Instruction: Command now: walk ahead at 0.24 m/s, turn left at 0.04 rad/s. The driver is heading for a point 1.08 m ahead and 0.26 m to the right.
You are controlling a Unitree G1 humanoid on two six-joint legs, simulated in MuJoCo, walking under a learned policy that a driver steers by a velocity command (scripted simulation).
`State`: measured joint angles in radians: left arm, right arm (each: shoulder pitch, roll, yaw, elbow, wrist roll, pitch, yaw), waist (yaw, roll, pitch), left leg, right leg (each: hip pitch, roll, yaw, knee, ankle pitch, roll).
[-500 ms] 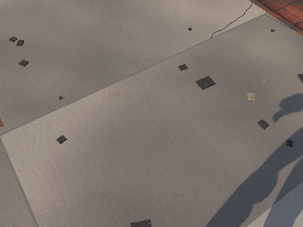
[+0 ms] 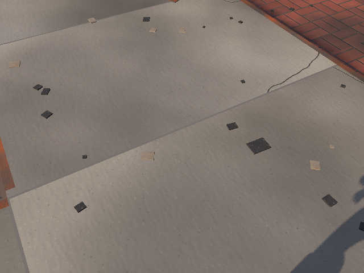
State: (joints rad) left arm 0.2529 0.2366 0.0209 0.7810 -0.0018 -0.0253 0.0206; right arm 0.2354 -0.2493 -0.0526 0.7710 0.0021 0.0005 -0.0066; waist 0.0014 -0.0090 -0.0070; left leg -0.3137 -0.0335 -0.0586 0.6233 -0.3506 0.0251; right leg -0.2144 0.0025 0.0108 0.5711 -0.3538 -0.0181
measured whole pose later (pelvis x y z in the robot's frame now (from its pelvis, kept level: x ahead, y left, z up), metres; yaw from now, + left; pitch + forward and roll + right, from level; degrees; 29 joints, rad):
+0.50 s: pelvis +0.20 -0.01 -0.01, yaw -8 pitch +2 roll +1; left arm 0.04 0.26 0.03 0.67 -0.02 -0.06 -0.06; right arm 0.42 -0.26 -0.05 0.87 0.01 -0.07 -0.01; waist -0.09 -0.03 0.03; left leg 0.16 -0.01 0.12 0.20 -0.40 -0.01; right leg -0.63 -0.03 -0.03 0.60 -0.02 -0.06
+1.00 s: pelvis +0.49 -0.09 +0.01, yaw -23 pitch +2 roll -1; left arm 0.37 0.29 0.06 0.75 -0.02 -0.04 0.01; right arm 0.04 -0.27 -0.03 0.67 0.00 -0.11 0.02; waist 0.09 0.04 0.01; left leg -0.57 0.03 -0.08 0.51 0.06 -0.03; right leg -0.08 0.13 0.18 0.40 -0.35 -0.09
